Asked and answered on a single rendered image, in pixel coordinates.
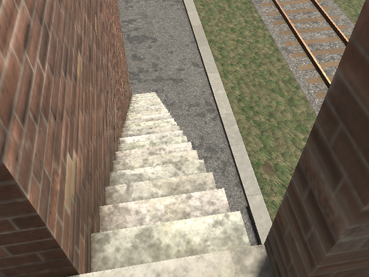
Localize stairs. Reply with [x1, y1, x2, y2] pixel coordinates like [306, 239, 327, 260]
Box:
[91, 92, 251, 272]

